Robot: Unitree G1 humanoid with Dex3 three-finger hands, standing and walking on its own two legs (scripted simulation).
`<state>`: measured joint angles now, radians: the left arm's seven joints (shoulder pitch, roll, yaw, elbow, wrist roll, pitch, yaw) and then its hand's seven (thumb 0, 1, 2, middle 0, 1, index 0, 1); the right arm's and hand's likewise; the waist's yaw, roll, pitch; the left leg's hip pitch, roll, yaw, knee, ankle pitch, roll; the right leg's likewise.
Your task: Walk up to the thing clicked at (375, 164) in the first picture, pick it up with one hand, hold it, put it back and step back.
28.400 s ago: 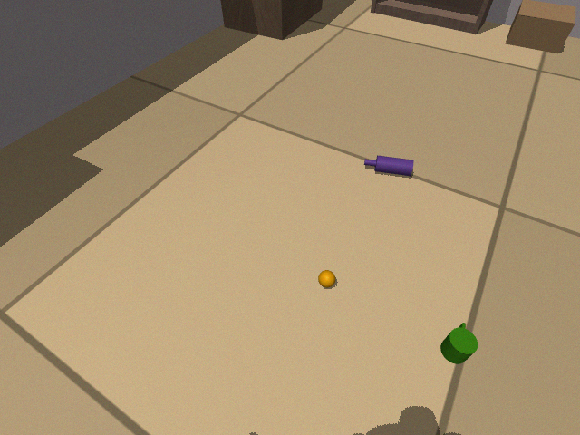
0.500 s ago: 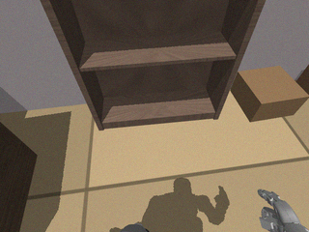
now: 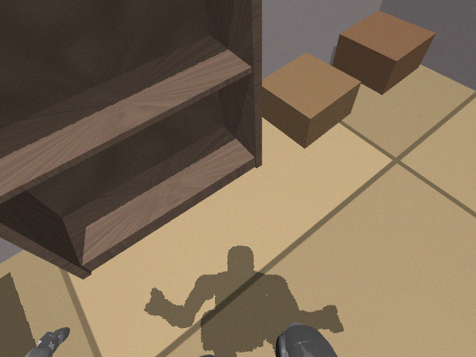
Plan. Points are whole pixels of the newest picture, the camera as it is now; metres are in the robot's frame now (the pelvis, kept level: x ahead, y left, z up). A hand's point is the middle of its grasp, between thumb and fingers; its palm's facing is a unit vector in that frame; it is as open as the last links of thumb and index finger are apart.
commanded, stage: walk up
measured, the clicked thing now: out of the picture -0.72 -1.19 -0.71
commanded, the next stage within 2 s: none
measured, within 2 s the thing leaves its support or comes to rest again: neither
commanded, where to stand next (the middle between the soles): +0.10 +0.02 m, yaw -48 degrees
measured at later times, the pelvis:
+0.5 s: pelvis +0.04 +0.09 -0.01, yaw -22 degrees
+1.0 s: pelvis +0.04 +0.05 -0.02, yaw -38 degrees
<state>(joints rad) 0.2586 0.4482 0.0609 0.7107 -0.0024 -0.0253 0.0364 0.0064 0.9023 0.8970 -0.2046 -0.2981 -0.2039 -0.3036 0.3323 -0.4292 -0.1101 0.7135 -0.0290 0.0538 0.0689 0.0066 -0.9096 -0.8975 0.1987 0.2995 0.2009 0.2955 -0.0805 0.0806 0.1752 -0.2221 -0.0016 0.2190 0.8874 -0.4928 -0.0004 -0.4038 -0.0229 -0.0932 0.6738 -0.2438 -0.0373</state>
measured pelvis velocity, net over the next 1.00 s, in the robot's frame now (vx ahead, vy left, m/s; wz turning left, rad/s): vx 0.04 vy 0.05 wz -0.66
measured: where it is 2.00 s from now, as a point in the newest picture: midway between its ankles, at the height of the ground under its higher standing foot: outside the picture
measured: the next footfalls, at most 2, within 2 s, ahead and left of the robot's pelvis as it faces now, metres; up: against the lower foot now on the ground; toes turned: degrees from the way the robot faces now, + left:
left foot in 0.26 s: +0.23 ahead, +0.23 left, +0.00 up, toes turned -13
right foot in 0.62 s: -0.02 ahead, -0.08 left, +0.00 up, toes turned -29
